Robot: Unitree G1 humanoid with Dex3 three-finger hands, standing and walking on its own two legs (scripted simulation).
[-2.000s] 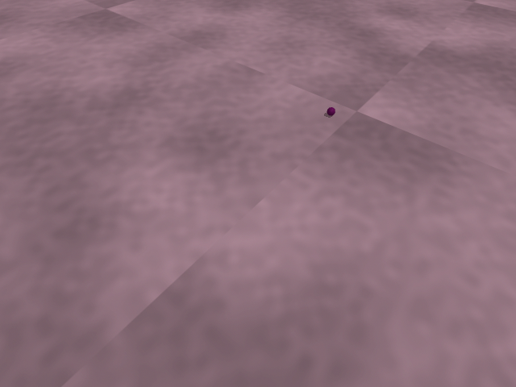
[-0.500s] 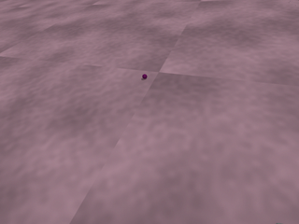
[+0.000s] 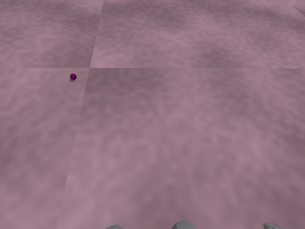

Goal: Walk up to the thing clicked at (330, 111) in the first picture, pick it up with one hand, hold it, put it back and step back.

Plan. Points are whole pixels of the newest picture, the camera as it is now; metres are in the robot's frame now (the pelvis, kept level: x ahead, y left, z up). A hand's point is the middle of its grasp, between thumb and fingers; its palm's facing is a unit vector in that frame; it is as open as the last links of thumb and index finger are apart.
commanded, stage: walk up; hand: left
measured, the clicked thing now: (73, 76) +1.44 +0.62 -0.72
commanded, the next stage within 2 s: none
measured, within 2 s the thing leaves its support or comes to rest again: neither
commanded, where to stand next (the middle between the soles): +1.04 +0.91 m, yaw -60 degrees
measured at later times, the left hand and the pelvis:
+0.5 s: hand (32, 135) +0.45 +0.39 -0.11, palm faces -0.19 -0.82 -0.53, open 7.4 cm; pelvis +0.29 +0.13 +0.00, yaw -15 degrees
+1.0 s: hand (22, 77) +0.75 +0.53 -0.12, palm faces -0.50 -0.66 -0.56, open 7.4 cm; pelvis +0.52 +0.31 +0.00, yaw -29 degrees
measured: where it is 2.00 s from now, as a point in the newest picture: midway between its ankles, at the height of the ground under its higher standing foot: (58, 136)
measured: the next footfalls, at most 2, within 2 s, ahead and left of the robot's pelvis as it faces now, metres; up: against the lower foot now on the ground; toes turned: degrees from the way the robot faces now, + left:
right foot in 0.30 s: +0.32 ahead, -0.03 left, +0.00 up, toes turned -21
left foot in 0.66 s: +0.58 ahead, +0.35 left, +0.00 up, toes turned -18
